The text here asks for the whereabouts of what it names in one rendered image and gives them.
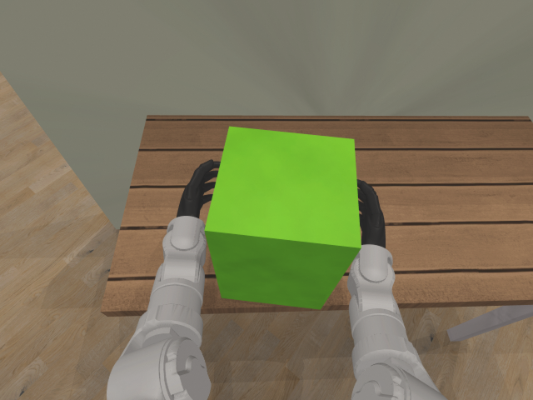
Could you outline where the robot right hand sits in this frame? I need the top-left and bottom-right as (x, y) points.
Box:
(357, 179), (386, 248)

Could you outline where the robot left hand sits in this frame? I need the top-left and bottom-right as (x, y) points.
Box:
(177, 159), (221, 218)

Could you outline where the robot left forearm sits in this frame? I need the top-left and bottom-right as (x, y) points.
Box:
(107, 216), (207, 385)

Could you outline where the robot right upper arm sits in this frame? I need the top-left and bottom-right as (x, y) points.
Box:
(351, 363), (447, 400)

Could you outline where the carton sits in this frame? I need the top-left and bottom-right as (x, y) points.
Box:
(204, 127), (361, 310)

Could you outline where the robot right forearm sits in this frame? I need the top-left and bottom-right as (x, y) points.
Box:
(347, 244), (441, 393)

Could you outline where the table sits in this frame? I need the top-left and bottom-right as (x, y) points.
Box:
(100, 115), (533, 342)

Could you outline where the robot left upper arm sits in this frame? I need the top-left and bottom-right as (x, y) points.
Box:
(107, 336), (211, 400)

